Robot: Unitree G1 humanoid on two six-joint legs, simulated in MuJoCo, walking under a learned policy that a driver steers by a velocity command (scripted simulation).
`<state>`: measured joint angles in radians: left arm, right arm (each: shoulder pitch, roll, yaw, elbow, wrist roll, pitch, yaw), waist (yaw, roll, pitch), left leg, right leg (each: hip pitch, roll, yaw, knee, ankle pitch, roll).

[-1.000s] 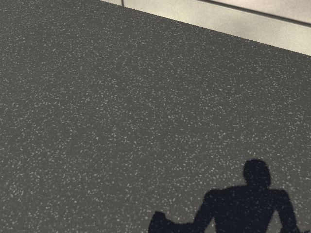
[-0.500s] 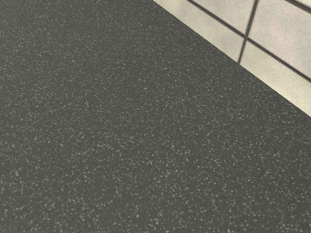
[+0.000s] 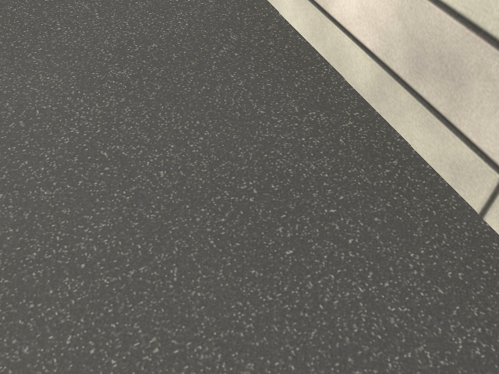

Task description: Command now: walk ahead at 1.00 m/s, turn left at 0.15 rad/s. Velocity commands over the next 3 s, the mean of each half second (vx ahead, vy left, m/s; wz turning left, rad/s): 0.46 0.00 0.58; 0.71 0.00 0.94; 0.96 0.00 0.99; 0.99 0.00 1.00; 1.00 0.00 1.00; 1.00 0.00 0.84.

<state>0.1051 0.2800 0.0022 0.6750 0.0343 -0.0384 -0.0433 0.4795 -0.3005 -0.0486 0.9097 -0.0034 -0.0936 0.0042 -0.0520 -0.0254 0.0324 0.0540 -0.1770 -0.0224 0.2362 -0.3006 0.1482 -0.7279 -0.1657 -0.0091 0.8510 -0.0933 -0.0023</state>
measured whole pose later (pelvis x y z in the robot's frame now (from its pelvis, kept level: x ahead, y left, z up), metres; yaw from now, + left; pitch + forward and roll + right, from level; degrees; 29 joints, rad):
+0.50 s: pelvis +0.34 -0.01 +0.00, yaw +17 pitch -1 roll -2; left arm 0.28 0.29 0.05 0.80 0.00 -0.05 -0.01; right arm 0.09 -0.28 -0.06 0.69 -0.02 0.04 0.05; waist 0.02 -0.01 0.10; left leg -0.59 0.03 0.07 0.74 -0.09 0.06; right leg -0.15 -0.11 -0.31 0.52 -0.32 0.03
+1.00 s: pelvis +0.62 +0.13 +0.00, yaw +43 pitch +3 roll +0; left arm 0.00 0.30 0.03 0.60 0.02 -0.01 -0.02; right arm 0.47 -0.31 -0.09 0.77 -0.01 -0.05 0.02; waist -0.13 -0.01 -0.01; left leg 0.02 -0.14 -0.32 0.35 -0.38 0.11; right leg -0.55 -0.04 0.08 0.56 -0.15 0.07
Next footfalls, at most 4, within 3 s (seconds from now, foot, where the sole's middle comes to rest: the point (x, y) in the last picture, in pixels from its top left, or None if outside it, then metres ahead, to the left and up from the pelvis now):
0.14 right None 0.38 -0.14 -0.77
0.58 left None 0.48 0.13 -0.77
1.04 right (200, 247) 0.87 0.14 -0.77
1.50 left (52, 240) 0.92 0.60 -0.77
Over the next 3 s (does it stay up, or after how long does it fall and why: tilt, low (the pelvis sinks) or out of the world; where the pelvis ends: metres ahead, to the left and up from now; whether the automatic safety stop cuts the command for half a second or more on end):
stays up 0.55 1.68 0.00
